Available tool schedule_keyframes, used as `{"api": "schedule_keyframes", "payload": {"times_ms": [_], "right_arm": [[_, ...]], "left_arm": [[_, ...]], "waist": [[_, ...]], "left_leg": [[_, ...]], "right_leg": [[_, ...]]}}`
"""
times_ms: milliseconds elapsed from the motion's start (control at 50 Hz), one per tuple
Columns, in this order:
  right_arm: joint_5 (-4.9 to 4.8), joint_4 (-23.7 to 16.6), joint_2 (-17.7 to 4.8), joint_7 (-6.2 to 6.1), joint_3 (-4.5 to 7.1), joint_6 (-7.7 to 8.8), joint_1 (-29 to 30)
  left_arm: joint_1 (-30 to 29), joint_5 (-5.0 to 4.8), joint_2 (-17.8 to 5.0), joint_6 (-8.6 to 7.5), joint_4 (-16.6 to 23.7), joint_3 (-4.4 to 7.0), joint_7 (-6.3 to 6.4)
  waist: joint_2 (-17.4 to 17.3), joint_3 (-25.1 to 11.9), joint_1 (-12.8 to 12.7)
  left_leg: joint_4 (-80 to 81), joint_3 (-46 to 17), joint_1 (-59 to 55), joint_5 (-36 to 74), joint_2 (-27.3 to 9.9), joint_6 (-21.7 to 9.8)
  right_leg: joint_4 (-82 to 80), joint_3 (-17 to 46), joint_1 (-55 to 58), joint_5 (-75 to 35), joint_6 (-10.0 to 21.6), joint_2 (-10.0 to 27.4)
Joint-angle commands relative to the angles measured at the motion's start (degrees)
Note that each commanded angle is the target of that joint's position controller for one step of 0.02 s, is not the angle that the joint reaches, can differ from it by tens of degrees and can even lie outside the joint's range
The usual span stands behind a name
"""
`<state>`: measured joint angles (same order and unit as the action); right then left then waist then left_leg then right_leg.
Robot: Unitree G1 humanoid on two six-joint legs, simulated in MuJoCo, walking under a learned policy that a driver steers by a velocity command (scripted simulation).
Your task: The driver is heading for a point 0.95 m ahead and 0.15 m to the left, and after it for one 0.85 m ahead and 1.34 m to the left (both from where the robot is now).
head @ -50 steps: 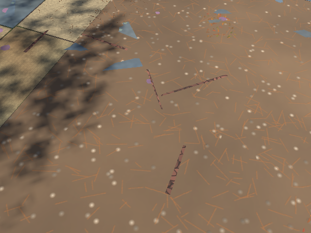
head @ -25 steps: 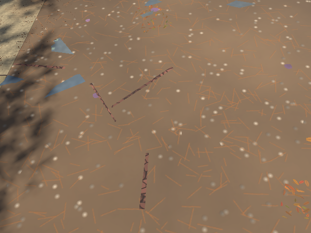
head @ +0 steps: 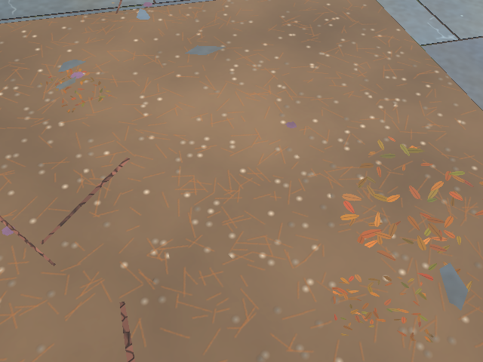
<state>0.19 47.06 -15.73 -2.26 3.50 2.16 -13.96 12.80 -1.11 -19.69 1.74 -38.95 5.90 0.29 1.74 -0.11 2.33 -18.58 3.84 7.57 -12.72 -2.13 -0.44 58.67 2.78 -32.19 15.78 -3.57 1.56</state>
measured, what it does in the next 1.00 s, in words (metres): walks ahead: right foot, then left foot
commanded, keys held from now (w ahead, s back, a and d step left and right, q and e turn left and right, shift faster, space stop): w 0.60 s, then w+q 0.40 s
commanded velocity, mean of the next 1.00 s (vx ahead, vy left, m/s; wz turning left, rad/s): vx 0.46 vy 0.00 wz -0.02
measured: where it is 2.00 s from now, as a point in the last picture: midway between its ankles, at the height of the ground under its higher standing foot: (216, 199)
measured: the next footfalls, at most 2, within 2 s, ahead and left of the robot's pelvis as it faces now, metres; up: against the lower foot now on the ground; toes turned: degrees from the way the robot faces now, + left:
right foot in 0.22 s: +0.13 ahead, -0.18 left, +0.00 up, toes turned -7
left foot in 0.72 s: +0.52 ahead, -0.01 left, +0.00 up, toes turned -3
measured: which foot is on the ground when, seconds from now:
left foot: down 0.00-0.22, up 0.24-0.70, down 0.72-1.00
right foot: up 0.00-0.20, down 0.22-0.74, up 0.76-1.00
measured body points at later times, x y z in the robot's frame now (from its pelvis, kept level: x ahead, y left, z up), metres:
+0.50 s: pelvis +0.18 -0.10 +0.00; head +0.20 -0.12 +0.45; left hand +0.24 +0.18 -0.11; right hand +0.32 -0.38 -0.11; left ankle +0.35 +0.06 -0.68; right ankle +0.09 -0.17 -0.75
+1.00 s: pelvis +0.48 -0.09 +0.00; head +0.51 -0.08 +0.45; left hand +0.66 +0.18 -0.09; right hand +0.55 -0.37 -0.12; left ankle +0.48 -0.01 -0.75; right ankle +0.62 -0.27 -0.69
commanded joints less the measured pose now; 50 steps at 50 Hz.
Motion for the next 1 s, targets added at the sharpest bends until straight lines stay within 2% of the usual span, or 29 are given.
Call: {"api": "schedule_keyframes", "payload": {"times_ms": [20,80,140,180,200,220,240,260,280,300,320,340,420,520,600,640,660,680,700,720,740,760,780,800,820,860,900,940,1000], "right_arm": [[-0.19,-2.79,-11.38,0.16,2.79,1.24,-1.00],[-0.76,-2.36,-12.25,1.42,3.11,1.66,-1.12],[-2.05,-1.31,-13.23,2.86,3.42,1.72,-2.05],[-2.64,-0.75,-12.59,3.34,3.03,1.36,-1.20],[-1.95,-0.31,-10.11,3.47,1.99,1.54,-1.70],[-0.03,-1.92,-5.66,3.64,0.24,1.90,-0.48],[-0.03,-5.46,-3.11,3.57,-0.59,3.31,-0.79],[-1.94,-5.17,-9.32,3.52,0.97,4.15,2.32],[-3.02,-5.65,-10.33,3.82,1.40,4.50,3.58],[-2.50,-4.71,-9.60,3.70,1.28,4.44,3.22],[-1.35,-4.25,-9.21,3.69,1.34,4.26,2.99],[-0.99,-3.74,-8.61,3.89,1.36,3.85,2.09],[-0.50,-3.97,-6.03,4.00,0.77,2.69,3.56],[-0.93,-7.49,-3.17,4.91,-0.72,3.24,14.21],[-1.16,-9.89,-3.81,6.13,-0.88,3.78,19.08],[-1.17,-9.87,-4.71,6.71,-0.69,3.94,18.01],[-1.15,-9.53,-5.67,6.69,-0.28,3.82,16.14],[-1.10,-8.77,-7.16,6.43,0.46,3.53,12.64],[-1.10,-6.87,-9.24,5.99,1.69,3.21,5.23],[-1.19,-5.40,-11.78,5.32,2.72,2.76,-2.95],[-0.53,-5.06,-17.68,4.96,4.21,2.58,-9.30],[-1.58,-4.38,-13.37,5.12,3.12,2.48,-9.93],[-1.51,-4.89,-11.39,4.72,2.55,2.35,-6.30],[-1.24,-5.91,-10.18,4.39,2.23,2.30,-2.76],[-0.87,-6.49,-8.89,4.24,1.80,2.29,0.19],[0.10,-7.74,-7.29,3.90,1.23,2.39,2.89],[-0.48,-7.87,-7.93,3.47,1.56,2.55,2.82],[-0.75,-7.63,-9.54,2.84,2.10,2.71,1.68],[-1.42,-7.05,-10.52,2.09,2.53,2.18,-1.03]], "left_arm": [[-8.81,0.04,-1.50,-2.12,7.62,-0.50,-0.70],[-8.46,0.00,-0.10,-2.79,7.68,-1.44,-1.39],[-7.37,-0.23,-1.24,-2.98,7.45,-1.42,-1.87],[-1.10,-0.17,-2.33,-2.92,5.05,-0.66,-1.77],[6.15,-0.45,-5.03,-2.76,2.79,0.87,-1.26],[14.92,-0.07,-9.45,-2.61,1.37,2.19,-0.47],[16.11,0.18,-15.62,-3.13,2.28,2.76,-0.50],[14.27,0.32,-10.40,-4.45,2.50,1.42,-1.12],[11.32,0.70,-7.58,-5.25,2.55,0.29,-1.39],[8.14,0.70,-5.19,-5.62,2.78,-0.46,-1.57],[5.36,0.72,-3.79,-5.70,3.05,-0.99,-1.65],[3.84,1.02,-3.20,-5.86,3.21,-1.24,-1.49],[5.01,1.04,-3.96,-6.78,1.69,-0.85,-0.68],[9.30,0.53,-5.19,-6.64,-1.46,-0.58,0.23],[12.41,0.02,-5.81,-6.03,-4.35,-0.25,0.44],[11.77,0.08,-6.47,-5.50,-4.92,0.05,0.75],[11.35,0.38,-7.06,-5.23,-5.01,0.21,0.94],[11.04,0.75,-7.66,-4.84,-5.06,0.37,1.18],[10.16,1.06,-7.54,-4.24,-4.88,0.17,1.45],[10.72,1.73,-6.87,-4.13,-3.99,-0.34,1.92],[18.12,2.37,-0.07,-5.27,-2.23,-2.44,1.05],[16.13,1.85,-1.05,-7.11,-3.05,-2.83,0.27],[9.32,-0.62,-4.87,-8.47,-0.80,-1.80,-0.48],[4.80,-1.10,-5.10,-9.37,0.63,-2.13,-0.55],[2.66,-0.04,-4.74,-9.72,1.07,-2.05,-0.27],[3.99,1.48,-4.35,-8.84,1.04,-1.62,0.12],[5.16,2.04,-2.86,-7.76,1.23,-1.94,0.34],[1.41,2.28,-1.62,-7.31,2.74,-2.47,0.68],[-6.30,2.05,0.06,-7.81,4.50,-3.20,0.41]], "waist": [[-9.72,2.09,2.94],[-9.98,3.31,2.20],[-10.00,4.19,0.96],[-7.91,2.62,-3.41],[-5.35,-1.29,-7.05],[5.24,-7.24,-10.56],[18.46,-11.09,-8.40],[8.92,-8.31,-9.89],[8.98,-3.52,-7.97],[6.04,-0.97,-6.30],[5.15,1.16,-4.77],[5.51,1.78,-3.29],[1.90,2.05,-2.21],[1.91,5.12,-5.56],[1.57,6.79,-6.09],[2.31,5.28,-4.90],[3.30,3.20,-3.77],[4.71,-0.19,-1.94],[4.42,-5.14,2.10],[2.38,-10.91,5.38],[-11.22,-20.30,2.27],[-12.84,-24.89,3.48],[-10.21,-15.50,4.11],[-5.19,-9.15,2.97],[-1.55,-4.01,0.73],[-3.58,-1.51,-2.92],[-4.92,-0.95,-4.08],[-4.84,0.62,-3.33],[-4.91,1.38,-0.23]], "left_leg": [[11.13,-11.47,-7.32,-8.72,-14.39,-9.48],[11.34,-6.87,-1.40,-5.69,-13.70,-9.45],[9.47,-6.16,0.71,-5.34,-15.10,-9.72],[3.41,-3.99,5.28,-1.19,-14.43,-8.27],[-6.50,-0.65,8.70,6.05,-11.68,-6.32],[-27.35,4.65,18.29,-1.84,-7.02,-2.09],[-45.31,1.08,36.99,-20.52,1.38,0.54],[-53.12,-5.66,41.92,-18.95,-1.27,0.04],[-53.27,-6.08,43.31,-13.56,-3.70,-1.63],[-51.13,-5.93,41.45,-8.13,-5.66,-1.89],[-47.45,-6.22,39.19,-4.19,-6.63,-1.50],[-45.53,-6.38,35.91,-1.08,-7.27,-1.08],[-37.40,-5.32,35.98,7.94,-5.82,1.29],[-18.24,-2.95,31.10,20.37,-2.54,1.19],[-11.38,-3.66,31.58,19.26,-1.20,-1.20],[-10.02,-2.63,30.13,15.41,-0.12,-3.04],[-10.48,-1.44,26.69,12.88,1.51,-4.07],[-11.56,0.09,21.42,9.93,3.72,-5.33],[-10.67,1.76,11.28,9.91,6.26,-7.04],[-12.73,-4.03,-5.23,11.83,2.40,-9.36],[-11.77,-33.81,-29.23,3.00,-13.37,-20.80],[-0.63,-51.82,-33.98,-4.69,-17.41,-23.48],[1.36,-44.42,-27.76,-8.53,-15.75,-20.08],[2.49,-37.21,-18.40,-6.36,-13.48,-17.93],[3.85,-31.94,-8.94,-0.87,-11.35,-16.89],[6.65,-26.96,1.47,6.84,-8.14,-16.48],[8.19,-23.50,6.62,10.85,-7.12,-17.40],[9.05,-20.22,10.12,12.26,-5.69,-16.86],[7.61,-16.94,12.25,9.24,-2.46,-13.52]], "right_leg": [[-7.09,-0.85,-9.45,-1.89,-0.17,2.38],[-16.12,-3.63,0.17,-0.79,1.80,2.03],[-22.88,-5.38,7.45,0.42,4.32,1.17],[-29.49,-7.69,19.78,-3.01,6.65,-1.29],[-30.89,-6.88,30.53,-2.90,8.20,-2.31],[-34.01,7.51,42.72,-1.20,11.17,8.11],[-42.25,35.39,50.42,8.68,20.69,20.20],[-45.43,36.23,46.18,13.04,21.66,20.88],[-45.49,29.22,41.68,12.04,19.75,18.67],[-46.14,23.12,36.98,8.24,18.34,15.76],[-47.33,18.64,32.80,2.52,17.29,13.65],[-48.73,15.07,29.72,-2.70,16.40,12.14],[-50.58,7.07,28.91,-19.92,16.47,10.35],[-52.62,1.52,27.18,-18.68,14.59,8.65],[-50.34,1.71,33.95,-21.03,14.15,11.66],[-47.18,0.21,38.48,-28.63,13.06,12.75],[-43.99,-0.69,40.04,-38.35,12.31,12.66],[-38.54,-1.79,41.48,-50.02,11.44,12.20],[-28.02,-4.48,40.23,-58.05,9.82,10.17],[-14.26,-5.97,29.54,-50.22,7.75,8.85],[11.06,-5.76,4.62,-18.01,3.05,-0.37],[19.93,2.67,-5.07,15.32,2.65,-5.88],[22.46,5.21,-11.22,12.96,3.62,-2.13],[18.98,4.20,-11.15,8.39,4.62,0.69],[13.44,3.25,-9.23,5.44,4.61,2.67],[7.63,3.08,-2.53,2.36,3.73,4.64],[3.14,1.88,-0.63,1.62,1.93,4.93],[-4.13,0.79,-0.79,-3.85,0.37,4.54],[-18.80,0.26,3.05,-17.00,-0.52,2.01]]}}
Velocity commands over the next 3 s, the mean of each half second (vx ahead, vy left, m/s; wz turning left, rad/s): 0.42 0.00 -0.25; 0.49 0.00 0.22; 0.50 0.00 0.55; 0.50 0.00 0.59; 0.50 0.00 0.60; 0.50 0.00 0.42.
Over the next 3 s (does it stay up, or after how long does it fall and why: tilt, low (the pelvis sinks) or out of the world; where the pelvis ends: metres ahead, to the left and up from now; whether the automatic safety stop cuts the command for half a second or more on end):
stays up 1.28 0.48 0.00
